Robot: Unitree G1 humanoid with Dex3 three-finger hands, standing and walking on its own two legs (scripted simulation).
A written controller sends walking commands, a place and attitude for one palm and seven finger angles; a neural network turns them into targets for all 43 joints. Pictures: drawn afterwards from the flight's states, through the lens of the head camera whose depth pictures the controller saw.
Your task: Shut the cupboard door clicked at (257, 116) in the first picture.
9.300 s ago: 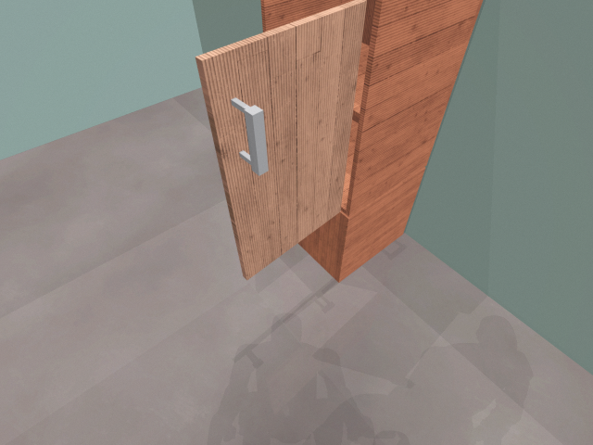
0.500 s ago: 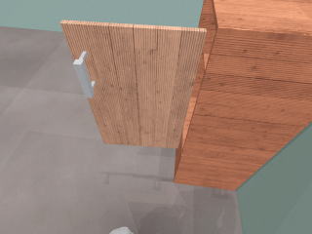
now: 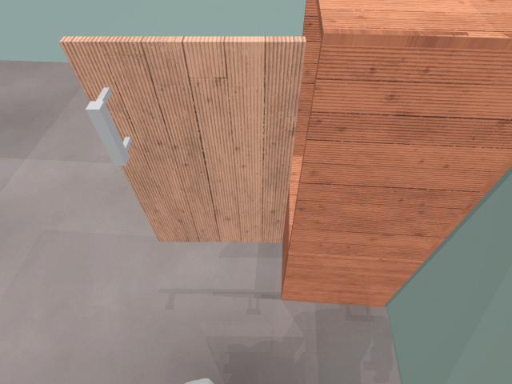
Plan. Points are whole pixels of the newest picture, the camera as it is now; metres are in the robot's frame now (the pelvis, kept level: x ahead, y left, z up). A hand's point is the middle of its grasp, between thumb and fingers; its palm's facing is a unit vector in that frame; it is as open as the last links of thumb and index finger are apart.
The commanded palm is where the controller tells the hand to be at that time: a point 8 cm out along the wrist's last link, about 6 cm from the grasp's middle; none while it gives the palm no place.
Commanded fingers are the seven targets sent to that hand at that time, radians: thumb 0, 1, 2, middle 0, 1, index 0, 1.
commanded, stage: come to a stop and stand still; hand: left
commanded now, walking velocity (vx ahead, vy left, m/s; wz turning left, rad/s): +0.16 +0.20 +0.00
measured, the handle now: (113, 127) +0.49 +0.29 +0.12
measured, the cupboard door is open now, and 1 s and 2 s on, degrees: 94 94 94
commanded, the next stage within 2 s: look again from close up in 0.52 s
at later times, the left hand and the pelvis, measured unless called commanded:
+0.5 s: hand out of the picture +0.02 +0.18 -0.16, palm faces +0.08 -0.98 -0.19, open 7.3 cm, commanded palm none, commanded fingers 0.00 0.90 0.90 -0.20 -0.30 -0.20 -0.30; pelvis +0.01 +0.00 +0.01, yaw +1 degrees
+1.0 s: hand out of the picture +0.02 +0.19 -0.15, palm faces +0.00 -0.97 -0.25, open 7.4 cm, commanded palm none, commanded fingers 0.00 0.90 0.90 -0.20 -0.30 -0.20 -0.30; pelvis +0.01 +0.01 +0.01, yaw +0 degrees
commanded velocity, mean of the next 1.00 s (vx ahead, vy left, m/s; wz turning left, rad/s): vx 0.01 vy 0.04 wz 0.00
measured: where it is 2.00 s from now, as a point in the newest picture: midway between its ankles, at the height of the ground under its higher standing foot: outside the picture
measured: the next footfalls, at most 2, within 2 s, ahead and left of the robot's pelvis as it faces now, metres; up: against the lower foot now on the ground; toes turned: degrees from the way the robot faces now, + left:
left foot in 0.30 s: +0.03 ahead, +0.11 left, +0.00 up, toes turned +6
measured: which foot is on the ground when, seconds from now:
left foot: down 0.00-0.00, up 0.02-0.28, down 0.30-1.00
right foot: down 0.00-1.00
